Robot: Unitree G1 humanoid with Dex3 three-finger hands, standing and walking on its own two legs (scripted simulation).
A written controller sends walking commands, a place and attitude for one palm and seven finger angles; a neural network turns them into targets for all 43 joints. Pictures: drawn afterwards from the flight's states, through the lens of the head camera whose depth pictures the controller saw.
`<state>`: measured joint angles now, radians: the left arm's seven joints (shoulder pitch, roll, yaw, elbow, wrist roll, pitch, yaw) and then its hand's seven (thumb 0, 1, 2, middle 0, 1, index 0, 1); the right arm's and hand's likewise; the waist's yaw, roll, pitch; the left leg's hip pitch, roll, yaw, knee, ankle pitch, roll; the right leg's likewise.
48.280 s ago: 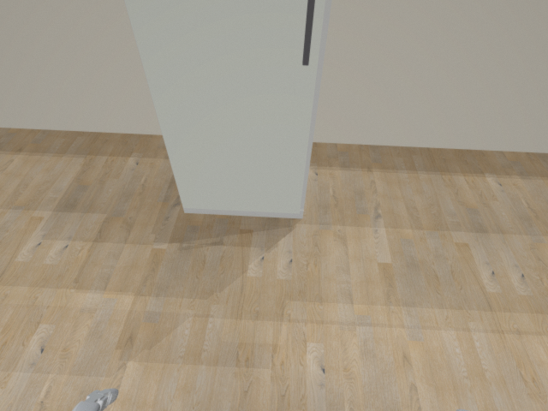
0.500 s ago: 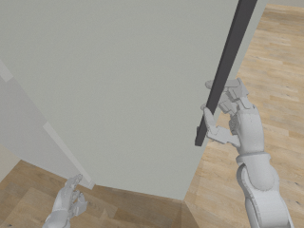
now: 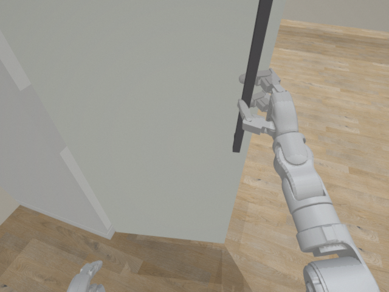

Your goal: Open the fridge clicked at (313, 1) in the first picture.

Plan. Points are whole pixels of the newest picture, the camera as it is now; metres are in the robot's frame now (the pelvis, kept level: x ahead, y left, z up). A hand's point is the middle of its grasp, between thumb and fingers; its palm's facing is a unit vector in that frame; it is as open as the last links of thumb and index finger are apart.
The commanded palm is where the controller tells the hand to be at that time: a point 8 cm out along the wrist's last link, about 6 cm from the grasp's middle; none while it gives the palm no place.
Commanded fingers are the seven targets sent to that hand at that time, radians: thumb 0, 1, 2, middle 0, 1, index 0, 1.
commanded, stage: stop walking and hold the door back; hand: right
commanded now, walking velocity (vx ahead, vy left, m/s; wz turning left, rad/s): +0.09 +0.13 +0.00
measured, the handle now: (254, 51) +0.45 -0.06 +0.29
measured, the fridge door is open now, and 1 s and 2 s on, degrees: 77 75 73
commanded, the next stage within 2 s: loosen the grip on the handle in 0.68 s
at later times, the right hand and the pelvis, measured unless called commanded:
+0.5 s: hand (248, 114) +0.40 -0.06 +0.19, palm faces -0.16 +0.97 -0.18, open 7.1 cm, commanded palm +0.39 -0.13 +0.18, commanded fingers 0.00 -0.90 -0.90 0.45 1.40 0.45 1.40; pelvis +0.02 -0.02 +0.01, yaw +4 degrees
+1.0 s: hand (251, 109) +0.42 -0.07 +0.19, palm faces -0.14 +0.98 -0.12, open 8.7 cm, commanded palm +0.39 -0.11 +0.19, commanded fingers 0.00 0.55 -0.20 0.42 1.37 0.42 1.37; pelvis +0.02 +0.01 +0.01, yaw +3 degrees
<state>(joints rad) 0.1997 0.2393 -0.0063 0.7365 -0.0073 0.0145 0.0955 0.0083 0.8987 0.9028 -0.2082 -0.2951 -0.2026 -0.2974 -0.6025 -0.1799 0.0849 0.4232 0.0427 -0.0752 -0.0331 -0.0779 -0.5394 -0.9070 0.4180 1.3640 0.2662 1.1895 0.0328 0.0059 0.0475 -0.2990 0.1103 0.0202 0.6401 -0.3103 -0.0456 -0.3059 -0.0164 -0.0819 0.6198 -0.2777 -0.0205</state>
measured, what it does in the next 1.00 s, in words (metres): stands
